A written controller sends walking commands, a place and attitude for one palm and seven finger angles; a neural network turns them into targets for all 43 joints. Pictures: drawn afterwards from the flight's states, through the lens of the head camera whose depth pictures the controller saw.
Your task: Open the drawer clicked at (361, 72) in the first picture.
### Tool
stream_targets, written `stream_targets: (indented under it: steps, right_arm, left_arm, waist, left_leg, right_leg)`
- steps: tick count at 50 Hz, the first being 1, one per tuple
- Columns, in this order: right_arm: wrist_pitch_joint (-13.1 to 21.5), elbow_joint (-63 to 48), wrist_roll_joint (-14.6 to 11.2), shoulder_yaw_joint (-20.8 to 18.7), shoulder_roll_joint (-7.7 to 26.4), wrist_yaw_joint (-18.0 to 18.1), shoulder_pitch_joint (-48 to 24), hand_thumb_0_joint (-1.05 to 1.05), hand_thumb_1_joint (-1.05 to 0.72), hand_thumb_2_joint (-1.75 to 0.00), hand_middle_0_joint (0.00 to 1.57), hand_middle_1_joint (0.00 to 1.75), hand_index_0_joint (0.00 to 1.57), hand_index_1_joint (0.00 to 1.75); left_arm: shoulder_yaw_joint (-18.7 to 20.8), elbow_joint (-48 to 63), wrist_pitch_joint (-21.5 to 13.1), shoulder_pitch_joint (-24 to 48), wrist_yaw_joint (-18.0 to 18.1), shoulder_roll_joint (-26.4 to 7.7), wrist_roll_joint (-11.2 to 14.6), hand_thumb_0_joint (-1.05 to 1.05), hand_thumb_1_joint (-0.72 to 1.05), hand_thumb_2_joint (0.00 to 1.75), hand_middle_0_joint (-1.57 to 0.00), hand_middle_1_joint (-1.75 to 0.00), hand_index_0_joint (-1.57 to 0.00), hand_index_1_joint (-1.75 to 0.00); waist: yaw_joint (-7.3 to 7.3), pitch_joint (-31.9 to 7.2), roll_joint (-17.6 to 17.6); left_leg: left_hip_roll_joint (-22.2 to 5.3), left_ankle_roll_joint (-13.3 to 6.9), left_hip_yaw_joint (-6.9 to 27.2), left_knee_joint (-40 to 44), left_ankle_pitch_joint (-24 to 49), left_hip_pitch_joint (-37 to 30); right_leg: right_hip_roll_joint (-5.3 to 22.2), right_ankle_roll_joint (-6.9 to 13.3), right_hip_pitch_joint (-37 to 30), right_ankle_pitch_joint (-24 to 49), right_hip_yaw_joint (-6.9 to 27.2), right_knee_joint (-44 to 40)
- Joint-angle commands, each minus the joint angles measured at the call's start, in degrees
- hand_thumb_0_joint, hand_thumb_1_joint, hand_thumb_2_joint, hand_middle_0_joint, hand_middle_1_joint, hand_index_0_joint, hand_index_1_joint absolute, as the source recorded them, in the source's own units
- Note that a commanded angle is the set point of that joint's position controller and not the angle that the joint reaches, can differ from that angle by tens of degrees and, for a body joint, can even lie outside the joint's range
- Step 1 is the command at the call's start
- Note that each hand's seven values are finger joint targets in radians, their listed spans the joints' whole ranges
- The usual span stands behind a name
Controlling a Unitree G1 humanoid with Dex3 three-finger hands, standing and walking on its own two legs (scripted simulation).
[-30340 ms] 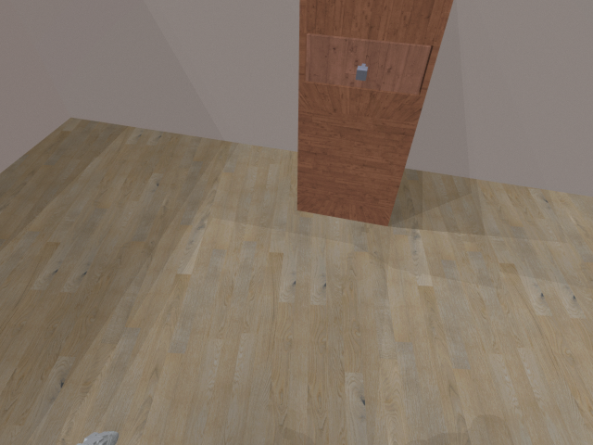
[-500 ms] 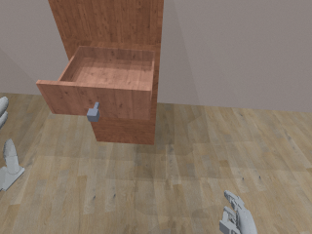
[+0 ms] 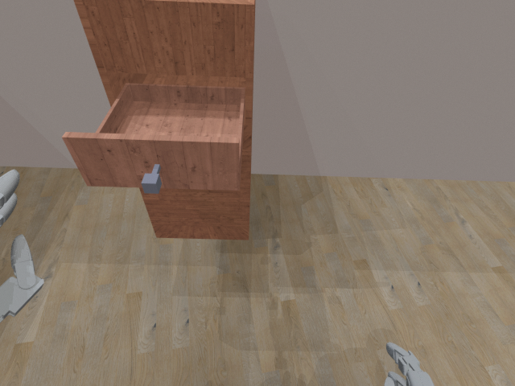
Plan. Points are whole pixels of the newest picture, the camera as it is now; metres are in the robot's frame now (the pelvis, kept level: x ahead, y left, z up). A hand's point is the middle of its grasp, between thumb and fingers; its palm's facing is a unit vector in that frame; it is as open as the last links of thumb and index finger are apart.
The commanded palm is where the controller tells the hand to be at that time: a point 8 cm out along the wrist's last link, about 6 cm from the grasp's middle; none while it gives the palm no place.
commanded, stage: stop stepping back and stand still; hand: left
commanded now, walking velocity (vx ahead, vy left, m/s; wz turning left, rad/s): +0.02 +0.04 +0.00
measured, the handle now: (153, 177) +0.55 +0.26 -0.03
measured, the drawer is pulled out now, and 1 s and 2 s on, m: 0.30 0.30 0.30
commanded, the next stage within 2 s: let the arm hang, fingers relaxed in 0.02 s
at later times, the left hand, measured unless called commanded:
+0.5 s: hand out of the picture +0.03 +0.19 -0.16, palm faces +0.06 -0.98 -0.20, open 6.9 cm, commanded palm none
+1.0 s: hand out of the picture +0.00 +0.18 -0.16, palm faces +0.05 -0.98 -0.19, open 7.3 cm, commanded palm none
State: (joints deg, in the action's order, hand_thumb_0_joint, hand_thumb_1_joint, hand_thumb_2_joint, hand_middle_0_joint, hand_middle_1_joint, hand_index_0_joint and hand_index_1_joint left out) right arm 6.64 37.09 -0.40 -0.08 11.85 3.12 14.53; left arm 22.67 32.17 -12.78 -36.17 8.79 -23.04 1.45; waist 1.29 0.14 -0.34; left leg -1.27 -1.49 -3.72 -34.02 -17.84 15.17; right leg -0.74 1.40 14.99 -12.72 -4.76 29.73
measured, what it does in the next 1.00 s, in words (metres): stands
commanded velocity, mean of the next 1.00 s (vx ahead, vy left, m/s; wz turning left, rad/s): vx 0.00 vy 0.00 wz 0.00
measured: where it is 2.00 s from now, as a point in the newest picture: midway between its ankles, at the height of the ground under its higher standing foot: outside the picture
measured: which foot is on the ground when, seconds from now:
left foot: down 0.00-1.00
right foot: down 0.00-1.00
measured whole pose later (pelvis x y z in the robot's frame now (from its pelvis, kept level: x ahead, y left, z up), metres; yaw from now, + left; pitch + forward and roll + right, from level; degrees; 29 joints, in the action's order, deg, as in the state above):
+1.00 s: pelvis +0.00 +0.01 +0.01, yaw +1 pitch -2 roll +0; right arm -0.5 64.3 0.6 0.1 6.4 1.8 16.8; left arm 0.2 -64.9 0.2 -14.5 1.9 -7.6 -0.7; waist 0.2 3.4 1.0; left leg 1.6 -1.5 -0.8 -22.8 -11.3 9.1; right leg -1.9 1.6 10.8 -10.3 1.1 23.4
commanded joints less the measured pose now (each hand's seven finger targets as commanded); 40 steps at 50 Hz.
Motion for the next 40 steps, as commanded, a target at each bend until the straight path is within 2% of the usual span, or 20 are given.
stream_targets:
  steps: [1, 3, 5, 6, 7, 8, 9, 11, 12, 13, 14, 15, 16, 17, 18, 20, 22, 25, 31, 40]
  right_arm:
    - [1.5, -8.6, -0.7, -4.1, 6.8, 0.1, -5.5, 0.00, -0.90, -0.90, 0.20, 0.30, 0.20, 0.30]
    - [1.0, -8.9, -0.4, -3.3, 6.3, -0.3, -6.9, 0.00, -0.90, -0.90, 0.20, 0.30, 0.20, 0.30]
    - [1.3, -9.1, 0.1, -1.9, 5.1, 0.3, -6.7, 0.00, -0.90, -0.90, 0.20, 0.30, 0.20, 0.30]
    - [2.2, 6.8, 1.1, -4.7, 10.7, -5.5, -0.6, 0.00, -0.90, -0.90, 0.20, 0.30, 0.20, 0.30]
    - [-1.5, 3.9, 1.1, -3.5, 8.5, -5.0, 2.7, 0.00, -0.90, -0.90, 0.20, 0.30, 0.20, 0.30]
    - [-3.0, 2.0, 1.5, -3.4, 8.6, -4.3, 0.7, 0.00, -0.90, -0.90, 0.20, 0.30, 0.20, 0.30]
    - [-3.2, 0.1, 2.5, -3.2, 9.3, -3.5, 0.2, 0.00, -0.90, -0.90, 0.20, 0.30, 0.20, 0.30]
    - [-3.2, 1.2, 3.1, -2.3, 9.0, -2.4, 0.7, 0.00, -0.90, -0.90, 0.20, 0.30, 0.20, 0.30]
    - [-3.6, 1.9, 2.8, -2.0, 9.0, -2.1, -0.6, 0.00, -0.90, -0.90, 0.20, 0.30, 0.20, 0.30]
    - [-4.0, 2.7, 2.5, -1.7, 8.6, -2.1, -2.9, 0.00, -0.90, -0.90, 0.20, 0.30, 0.20, 0.30]
    - [-4.6, 3.7, 1.9, -1.4, 7.9, -1.9, -3.8, 0.00, -0.90, -0.90, 0.20, 0.30, 0.20, 0.30]
    - [-5.0, 4.9, 1.3, -1.3, 6.5, -2.1, -3.6, 0.00, -0.90, -0.90, 0.20, 0.30, 0.20, 0.30]
    - [-5.8, 6.5, 0.9, -1.0, 5.4, -2.3, -2.8, 0.00, -0.90, -0.90, 0.20, 0.30, 0.20, 0.30]
    - [-6.8, 8.6, 1.1, -0.9, 4.6, -2.2, -1.8, 0.00, -0.90, -0.90, 0.20, 0.30, 0.20, 0.30]
    - [-7.2, 10.2, 1.1, -1.0, 4.5, -2.3, -0.3, 0.00, -0.90, -0.90, 0.20, 0.30, 0.20, 0.30]
    - [-7.0, 14.2, 1.2, -0.5, 3.1, -2.2, 2.1, 0.00, -0.90, -0.90, 0.20, 0.30, 0.20, 0.30]
    - [-6.6, 16.3, 1.5, -0.8, 2.1, -1.8, 2.6, 0.00, -0.90, -0.90, 0.20, 0.30, 0.20, 0.30]
    - [-6.4, 19.0, 1.1, -0.8, 2.4, -1.4, 4.1, 0.00, -0.90, -0.90, 0.20, 0.30, 0.20, 0.30]
    - [-6.6, 23.5, 0.8, -0.4, 2.0, -1.0, 6.3, 0.00, -0.90, -0.90, 0.20, 0.30, 0.20, 0.30]
    - [-7.0, 26.5, 0.9, -0.5, 1.1, -1.0, 7.5, 0.00, -0.90, -0.90, 0.20, 0.30, 0.20, 0.30]
  left_arm:
    - [3.4, 9.0, -2.7, 2.0, 0.7, -6.3, 0.3, 0.00, 0.90, 0.90, -0.20, -0.30, -0.20, -0.30]
    - [4.4, 12.8, -2.8, 3.4, 0.9, -7.7, 0.4, 0.00, 0.90, 0.90, -0.20, -0.30, -0.20, -0.30]
    - [4.5, 14.5, -3.0, 1.6, 1.5, -7.6, 0.0, 0.00, 0.90, 0.90, -0.20, -0.30, -0.20, -0.30]
    - [-15.6, -34.8, 8.3, 9.3, -5.5, 4.4, -6.2, 0.00, 0.90, 0.90, -0.20, -0.30, -0.20, -0.30]
    - [-15.3, -36.5, 12.1, 6.3, -7.0, 6.1, -4.2, 0.00, 0.90, 0.90, -0.20, -0.30, -0.20, -0.30]
    - [-16.8, -37.5, 13.1, 9.6, -7.2, 8.2, -4.0, 0.00, 0.90, 0.90, -0.20, -0.30, -0.20, -0.30]
    - [-17.4, -38.2, 13.2, 13.2, -7.5, 7.6, -4.0, 0.00, 0.90, 0.90, -0.20, -0.30, -0.20, -0.30]
    - [-17.6, -44.7, 13.1, 17.1, -7.5, 6.4, -3.7, 0.00, 0.90, 0.90, -0.20, -0.30, -0.20, -0.30]
    - [-17.7, -49.4, 13.2, 17.1, -7.4, 5.9, -3.4, 0.00, 0.90, 0.90, -0.20, -0.30, -0.20, -0.30]
    - [-18.0, -54.5, 13.4, 17.0, -7.3, 5.3, -3.2, 0.00, 0.90, 0.90, -0.20, -0.30, -0.20, -0.30]
    - [-18.1, -59.4, 13.5, 16.0, -7.3, 4.0, -3.1, 0.00, 0.90, 0.90, -0.20, -0.30, -0.20, -0.30]
    - [-18.3, -63.9, 13.5, 16.1, -7.4, 2.1, -3.2, 0.00, 0.90, 0.90, -0.20, -0.30, -0.20, -0.30]
    - [-19.0, -67.6, 13.4, 17.9, -7.6, 0.9, -3.0, 0.00, 0.90, 0.90, -0.20, -0.30, -0.20, -0.30]
    - [-19.5, -70.9, 13.2, 19.9, -7.7, 0.7, -2.8, 0.00, 0.90, 0.90, -0.20, -0.30, -0.20, -0.30]
    - [-19.9, -73.6, 13.0, 21.0, -7.7, 0.6, -2.6, 0.00, 0.90, 0.90, -0.20, -0.30, -0.20, -0.30]
    - [-20.5, -78.5, 12.6, 21.9, -7.7, 2.4, -2.3, 0.00, 0.90, 0.90, -0.20, -0.30, -0.20, -0.30]
    - [-19.8, -81.9, 12.4, 20.2, -7.4, 5.2, -2.3, 0.00, 0.90, 0.90, -0.20, -0.30, -0.20, -0.30]
    - [-20.5, -86.6, 12.4, 19.4, -7.3, 5.8, -2.1, 0.00, 0.90, 0.90, -0.20, -0.30, -0.20, -0.30]
    - [-21.4, -92.9, 12.5, 18.3, -6.9, 6.5, -1.9, 0.00, 0.90, 0.90, -0.20, -0.30, -0.20, -0.30]
    - [-21.7, -96.3, 12.8, 17.6, -6.6, 7.4, -2.1, 0.00, 0.90, 0.90, -0.20, -0.30, -0.20, -0.30]
  waist:
    - [0.13, -1.6, -10.7]
    - [0.76, -1.6, -7.2]
    - [0.93, -2.9, -4.3]
    - [4.26, -1.4, 2.6]
    - [2.45, -1.8, 11.0]
    - [1.49, -1.8, 9.9]
    - [1.49, -1.8, 1.7]
    - [0.65, -4.0, -1.2]
    - [-0.79, -4.3, -0.9]
    - [-2.17, -4.5, 2.3]
    - [-3.14, -3.6, 2.2]
    - [-2.99, -1.4, 0.8]
    - [-1.83, 1.0, -2.4]
    - [-0.93, 2.4, -5.8]
    - [-0.31, 3.5, -5.6]
    - [0.49, 2.7, 1.6]
    - [-0.49, 0.9, 6.7]
    - [-0.91, -1.2, 2.5]
    - [-0.99, 1.5, 2.2]
    - [-0.90, 6.3, 0.9]
  left_leg:
    - [1.2, -0.3, 2.5, -13.1, -7.7, 10.3]
    - [-0.8, -0.2, 4.3, -9.5, -6.1, 9.1]
    - [-0.3, -0.5, 2.2, 4.4, -0.5, 0.2]
    - [-3.9, -0.8, 8.2, 0.4, 10.2, -1.2]
    - [-8.8, -3.3, 15.8, 7.2, 10.8, -0.9]
    - [-13.8, -6.9, 22.0, 10.7, 11.8, 1.0]
    - [-14.3, -9.6, 24.9, 10.2, 18.2, 3.2]
    - [-13.5, -10.2, 23.7, 7.7, 41.6, -2.6]
    - [-12.5, -9.5, 20.2, 6.5, 45.9, -2.1]
    - [-10.4, -7.3, 15.8, 6.3, 44.4, -1.3]
    - [-7.0, -4.8, 12.8, 5.1, 35.8, 3.0]
    - [-2.6, -1.7, 9.5, 5.0, 18.8, 6.5]
    - [0.3, 0.0, 7.0, 5.5, 3.5, 5.4]
    - [1.8, 0.5, 5.8, 4.2, -1.1, 1.9]
    - [1.7, 0.5, 5.4, 4.5, 0.7, -1.4]
    - [0.2, 0.3, 6.6, 8.0, 4.6, -4.8]
    - [-1.6, -0.2, 8.0, 11.5, 5.9, -4.0]
    - [-3.1, -0.6, 8.7, 13.3, 8.4, -4.1]
    - [-3.9, -0.7, 8.7, 15.2, 10.1, -4.8]
    - [-3.6, -0.8, 9.1, 17.4, 2.9, -3.1]
  right_leg:
    - [18.4, 7.3, -3.3, -20.4, 28.6, -20.8]
    - [18.2, 9.0, -3.4, -7.5, 23.1, -16.9]
    - [14.7, 6.4, -1.2, -4.4, 15.3, -13.8]
    - [13.0, 3.1, 9.5, 5.2, 7.1, 1.6]
    - [4.9, -0.4, 12.4, -4.2, 4.7, 8.7]
    - [1.7, -2.1, 13.8, -12.7, 2.7, 15.9]
    - [1.1, -2.4, 12.7, -16.1, 4.9, 18.5]
    - [1.5, -2.4, 11.7, -13.2, 6.9, 19.3]
    - [1.8, -2.4, 7.3, -10.4, 7.5, 15.5]
    - [2.0, -2.1, 2.5, -5.5, 7.6, 9.9]
    - [2.8, -1.7, -5.4, 4.6, 9.1, 2.9]
    - [5.2, -0.5, -7.9, 10.9, 13.9, -2.1]
    - [8.5, 1.6, -3.7, 4.8, 17.6, -6.8]
    - [9.6, 3.2, 0.8, -3.0, 20.6, -11.3]
    - [9.3, 3.8, 2.9, -4.7, 20.2, -13.5]
    - [7.0, 3.4, 2.6, -5.7, 18.1, -13.3]
    - [5.0, 2.4, -1.7, -0.7, 14.8, -11.3]
    - [4.8, 1.8, -6.4, 4.7, 12.1, -10.6]
    - [4.8, 1.7, -6.0, 5.8, 10.8, -10.9]
    - [4.4, 1.4, -3.0, -1.3, 11.0, -12.2]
